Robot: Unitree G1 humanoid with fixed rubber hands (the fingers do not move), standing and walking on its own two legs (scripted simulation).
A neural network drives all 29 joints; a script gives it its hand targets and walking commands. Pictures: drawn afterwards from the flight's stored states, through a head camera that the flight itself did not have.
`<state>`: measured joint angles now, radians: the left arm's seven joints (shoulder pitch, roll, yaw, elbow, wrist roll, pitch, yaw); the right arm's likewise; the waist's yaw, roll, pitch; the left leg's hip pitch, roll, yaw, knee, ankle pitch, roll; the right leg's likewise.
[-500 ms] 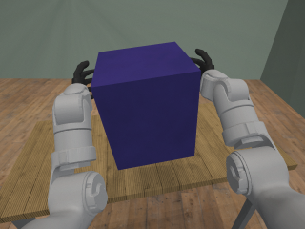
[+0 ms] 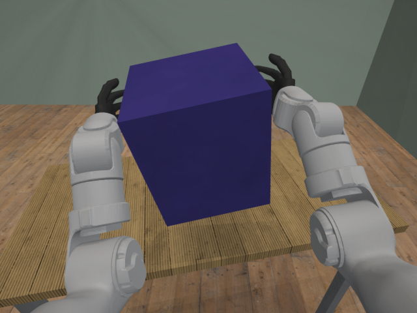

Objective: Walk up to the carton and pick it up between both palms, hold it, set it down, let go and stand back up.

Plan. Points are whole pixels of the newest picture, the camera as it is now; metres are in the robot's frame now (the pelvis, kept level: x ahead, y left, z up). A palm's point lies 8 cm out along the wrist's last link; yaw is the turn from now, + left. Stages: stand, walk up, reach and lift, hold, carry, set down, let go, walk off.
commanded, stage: hold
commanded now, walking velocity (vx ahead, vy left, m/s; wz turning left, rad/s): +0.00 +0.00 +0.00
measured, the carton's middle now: (201, 136) +0.39 +0.00 +0.23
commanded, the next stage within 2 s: set down in 0.48 s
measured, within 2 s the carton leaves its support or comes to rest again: neither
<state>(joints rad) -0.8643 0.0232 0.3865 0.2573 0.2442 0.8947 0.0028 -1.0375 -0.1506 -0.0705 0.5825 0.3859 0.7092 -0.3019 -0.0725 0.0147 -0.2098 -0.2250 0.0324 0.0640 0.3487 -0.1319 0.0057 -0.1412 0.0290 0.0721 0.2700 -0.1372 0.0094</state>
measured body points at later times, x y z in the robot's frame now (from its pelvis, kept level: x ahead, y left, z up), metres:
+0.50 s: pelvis +0.00 +0.00 +0.00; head -0.08 +0.01 +0.44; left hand +0.38 +0.16 +0.27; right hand +0.39 -0.15 +0.29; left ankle +0.03 +0.11 -0.75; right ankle +0.00 -0.13 -0.75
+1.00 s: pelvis +0.01 +0.00 +0.00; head -0.07 +0.01 +0.44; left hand +0.40 +0.17 +0.29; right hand +0.42 -0.13 +0.32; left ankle +0.03 +0.11 -0.75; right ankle +0.00 -0.13 -0.75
